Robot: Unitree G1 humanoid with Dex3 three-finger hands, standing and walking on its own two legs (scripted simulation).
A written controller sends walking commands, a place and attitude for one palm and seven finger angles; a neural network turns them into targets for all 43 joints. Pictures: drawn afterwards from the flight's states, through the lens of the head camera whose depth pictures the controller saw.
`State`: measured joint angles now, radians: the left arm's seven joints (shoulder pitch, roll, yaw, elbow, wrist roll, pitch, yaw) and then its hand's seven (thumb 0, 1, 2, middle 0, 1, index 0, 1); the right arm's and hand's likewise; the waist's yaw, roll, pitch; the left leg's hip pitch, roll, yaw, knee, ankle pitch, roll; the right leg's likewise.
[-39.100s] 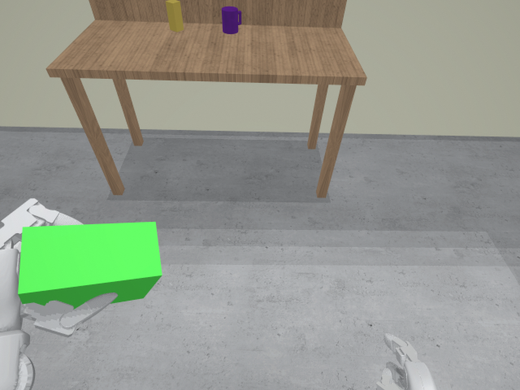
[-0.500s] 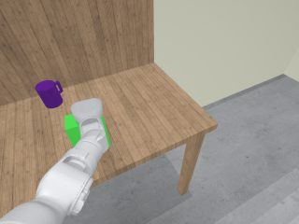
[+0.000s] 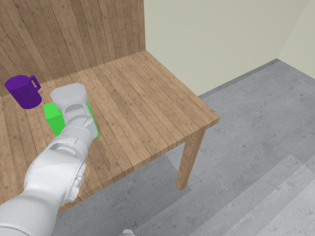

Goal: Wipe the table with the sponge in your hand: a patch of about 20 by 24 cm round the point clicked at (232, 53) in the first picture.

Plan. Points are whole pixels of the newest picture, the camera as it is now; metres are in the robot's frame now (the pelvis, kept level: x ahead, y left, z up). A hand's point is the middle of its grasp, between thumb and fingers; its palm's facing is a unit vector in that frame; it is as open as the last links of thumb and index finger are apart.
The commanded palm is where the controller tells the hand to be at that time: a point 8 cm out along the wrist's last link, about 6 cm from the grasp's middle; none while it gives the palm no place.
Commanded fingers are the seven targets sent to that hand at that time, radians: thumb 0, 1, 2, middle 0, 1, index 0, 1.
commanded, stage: wipe forward along the third lane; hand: left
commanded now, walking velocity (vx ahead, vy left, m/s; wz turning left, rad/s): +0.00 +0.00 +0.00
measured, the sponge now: (76, 126) +0.44 +0.23 +0.01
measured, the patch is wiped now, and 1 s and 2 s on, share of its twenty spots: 0.95 1.00 1.00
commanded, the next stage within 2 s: wipe back along the third lane in 0.42 s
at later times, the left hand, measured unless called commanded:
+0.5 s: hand (72, 98) +0.51 +0.24 +0.06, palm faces -0.08 +0.01 -1.00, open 10.1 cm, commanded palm +0.50 +0.22 +0.09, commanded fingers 0.00 0.10 1.30 -1.20 -1.60 -1.20 -1.60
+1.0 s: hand (73, 101) +0.49 +0.23 +0.07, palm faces -0.03 +0.03 -1.00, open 10.1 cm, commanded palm +0.45 +0.20 +0.09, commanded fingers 0.00 0.10 1.30 -1.20 -1.60 -1.20 -1.60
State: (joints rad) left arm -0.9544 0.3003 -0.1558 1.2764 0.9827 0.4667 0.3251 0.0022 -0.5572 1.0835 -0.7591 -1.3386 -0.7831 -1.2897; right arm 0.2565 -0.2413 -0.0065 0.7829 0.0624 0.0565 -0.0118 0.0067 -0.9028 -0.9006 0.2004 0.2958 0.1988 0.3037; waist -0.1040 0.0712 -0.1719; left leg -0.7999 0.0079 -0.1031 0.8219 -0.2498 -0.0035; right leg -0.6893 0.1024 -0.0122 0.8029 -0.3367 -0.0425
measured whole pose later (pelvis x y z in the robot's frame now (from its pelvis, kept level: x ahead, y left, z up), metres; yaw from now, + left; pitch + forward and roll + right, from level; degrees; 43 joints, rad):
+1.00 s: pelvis +0.05 +0.04 +0.02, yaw +0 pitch +14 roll -4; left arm -0.93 0.19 -0.28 1.22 0.93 0.55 0.42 0.00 -0.49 1.05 -0.71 -1.36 -0.73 -1.31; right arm 0.23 -0.20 -0.01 0.79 0.06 0.11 0.06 0.01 -0.90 -0.90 0.20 0.30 0.20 0.30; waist -0.06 0.05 -0.19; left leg -0.72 -0.02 -0.07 0.76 -0.28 0.03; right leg -0.58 0.06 0.02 0.67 -0.34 0.01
